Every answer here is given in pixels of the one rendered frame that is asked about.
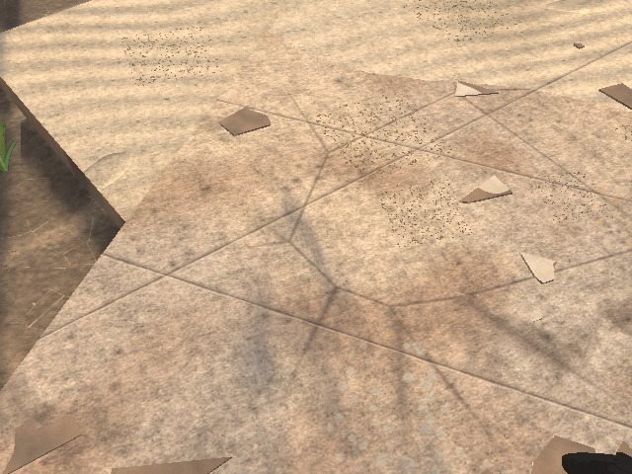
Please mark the right robot hand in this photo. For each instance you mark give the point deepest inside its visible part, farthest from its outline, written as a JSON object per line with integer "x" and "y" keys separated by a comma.
{"x": 597, "y": 463}

